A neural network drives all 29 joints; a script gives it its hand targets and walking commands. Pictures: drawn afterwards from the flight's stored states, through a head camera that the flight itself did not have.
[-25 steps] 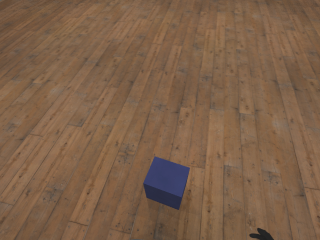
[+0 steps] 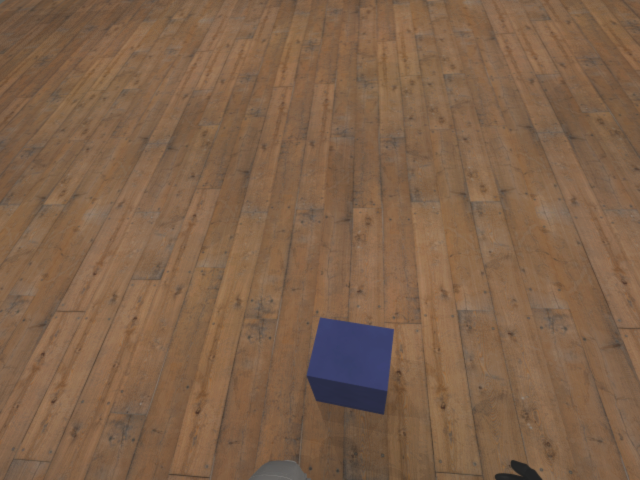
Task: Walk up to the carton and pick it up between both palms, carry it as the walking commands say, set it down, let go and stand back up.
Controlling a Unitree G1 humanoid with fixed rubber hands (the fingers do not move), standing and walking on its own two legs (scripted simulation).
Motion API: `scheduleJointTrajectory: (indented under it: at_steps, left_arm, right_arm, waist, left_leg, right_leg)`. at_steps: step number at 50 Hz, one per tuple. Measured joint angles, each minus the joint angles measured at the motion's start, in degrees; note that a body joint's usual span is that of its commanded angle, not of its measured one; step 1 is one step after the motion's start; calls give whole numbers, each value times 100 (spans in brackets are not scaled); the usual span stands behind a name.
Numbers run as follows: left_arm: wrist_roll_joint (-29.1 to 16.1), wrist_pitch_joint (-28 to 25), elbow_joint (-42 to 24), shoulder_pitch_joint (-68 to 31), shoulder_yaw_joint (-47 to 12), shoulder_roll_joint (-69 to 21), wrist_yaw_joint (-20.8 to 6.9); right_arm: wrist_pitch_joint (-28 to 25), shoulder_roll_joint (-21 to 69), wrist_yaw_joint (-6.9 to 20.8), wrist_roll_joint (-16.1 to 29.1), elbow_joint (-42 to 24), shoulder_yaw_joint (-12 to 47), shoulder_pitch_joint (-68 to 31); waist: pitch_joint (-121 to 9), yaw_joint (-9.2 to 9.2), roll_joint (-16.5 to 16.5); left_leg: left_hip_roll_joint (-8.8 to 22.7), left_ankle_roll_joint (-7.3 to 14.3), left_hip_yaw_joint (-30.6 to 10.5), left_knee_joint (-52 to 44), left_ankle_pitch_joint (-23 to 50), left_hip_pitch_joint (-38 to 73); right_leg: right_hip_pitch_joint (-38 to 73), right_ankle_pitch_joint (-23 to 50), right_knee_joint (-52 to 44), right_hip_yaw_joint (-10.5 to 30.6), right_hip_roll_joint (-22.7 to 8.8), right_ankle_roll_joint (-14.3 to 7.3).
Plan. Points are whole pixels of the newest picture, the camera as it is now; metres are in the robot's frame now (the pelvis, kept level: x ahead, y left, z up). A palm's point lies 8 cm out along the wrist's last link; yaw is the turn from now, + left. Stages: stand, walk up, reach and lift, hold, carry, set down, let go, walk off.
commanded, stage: walk up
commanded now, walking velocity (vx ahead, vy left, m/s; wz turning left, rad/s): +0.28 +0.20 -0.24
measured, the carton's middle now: (352, 367) +0.46 +0.04 -0.66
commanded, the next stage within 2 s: none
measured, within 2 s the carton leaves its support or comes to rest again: neither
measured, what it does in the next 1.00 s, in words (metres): steps on the spot: left foot, then right foot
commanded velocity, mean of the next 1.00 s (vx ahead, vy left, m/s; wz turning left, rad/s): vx -0.03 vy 0.03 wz -0.15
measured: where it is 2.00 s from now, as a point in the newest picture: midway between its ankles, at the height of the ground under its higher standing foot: outside the picture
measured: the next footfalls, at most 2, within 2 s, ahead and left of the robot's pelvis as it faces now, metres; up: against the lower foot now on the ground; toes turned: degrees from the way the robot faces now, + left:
left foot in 0.06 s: +0.05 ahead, +0.18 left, +0.00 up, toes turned +1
right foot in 0.48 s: +0.19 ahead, -0.05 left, +0.00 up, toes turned -6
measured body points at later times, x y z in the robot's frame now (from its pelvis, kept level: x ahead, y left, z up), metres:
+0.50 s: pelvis +0.10 +0.04 -0.02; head +0.14 +0.03 +0.43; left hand +0.20 +0.31 -0.14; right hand +0.14 -0.22 -0.16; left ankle +0.01 +0.17 -0.73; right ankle +0.15 -0.05 -0.75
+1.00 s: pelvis +0.02 +0.09 -0.01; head +0.05 +0.10 +0.44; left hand +0.13 +0.35 -0.15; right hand +0.05 -0.17 -0.14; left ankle +0.01 +0.22 -0.75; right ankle +0.07 -0.05 -0.70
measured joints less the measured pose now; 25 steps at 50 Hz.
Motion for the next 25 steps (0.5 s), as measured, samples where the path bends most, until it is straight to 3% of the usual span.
scheduleJointTrajectory:
  at_steps: [2, 3, 5, 7, 10, 15, 21, 23, 24, 25]
  left_arm:
    - [0, 0, 2, -12, -1, 18, -54]
    - [0, 0, 2, -15, -1, 7, -75]
    - [1, 36, 6, -221, 3, 72, -96]
    - [0, 38, -2, -442, -2, 42, -159]
    - [0, 32, -5, -739, 0, 32, -245]
    - [-14, 32, -6, -1192, 0, 34, -263]
    - [-29, 32, -7, -1447, 0, 34, -304]
    - [-36, 24, -7, -1447, 1, 41, -306]
    - [-36, 4, -4, -1456, 1, 36, -304]
    - [-36, -14, -2, -1463, 1, 4, -302]
  right_arm:
    - [-82, -6, -18, 0, -5, -3, 14]
    - [-175, -50, -50, 0, -4, -6, 55]
    - [-248, 53, -104, -1, 67, 2, 146]
    - [-283, 76, -143, -3, 69, 9, 358]
    - [-365, 78, -225, -3, 65, 9, 516]
    - [-506, 80, -412, -3, 65, 10, 516]
    - [-412, 81, -532, -3, 68, 12, 516]
    - [-348, 82, -531, -3, 68, 12, 516]
    - [-334, 72, -529, -3, 71, 11, 506]
    - [-307, 70, -529, -3, 74, 11, 494]
  waist:
    - [7, -112, 11]
    - [-23, -184, 161]
    - [32, -272, 18]
    - [20, -326, -37]
    - [33, -466, -42]
    - [119, -484, -64]
    - [115, -512, 9]
    - [117, -505, -5]
    - [145, -503, -16]
    - [172, -501, 5]
  left_leg:
    - [44, 0, 6, -779, 102, 483]
    - [192, 2, -75, -1272, -128, 799]
    - [136, -25, -58, -1269, 48, 903]
    - [139, -27, -28, -1407, 159, 1151]
    - [152, 40, -20, -1869, 318, 1541]
    - [134, 74, 25, -1912, 357, 1651]
    - [132, 92, 135, -1905, 113, 1684]
    - [116, 82, 215, -1625, -36, 1614]
    - [103, 69, 236, -1217, -175, 1496]
    - [103, 67, 237, -692, -413, 1318]
  right_leg:
    - [-31, -283, 294, -11, 28, -54]
    - [-175, -687, 799, -95, 164, -149]
    - [-618, -1220, 2258, -111, 230, -278]
    - [-902, -1204, 3241, -327, 396, -343]
    - [-1140, -877, 3803, -780, 527, -322]
    - [-1167, -879, 3316, -1098, 820, -249]
    - [-1155, -830, 1775, -1180, 1003, -305]
    - [-1004, 49, 919, -1209, 997, -422]
    - [-956, 634, 798, -1183, 985, -621]
    - [-948, 645, 889, -1182, 991, -772]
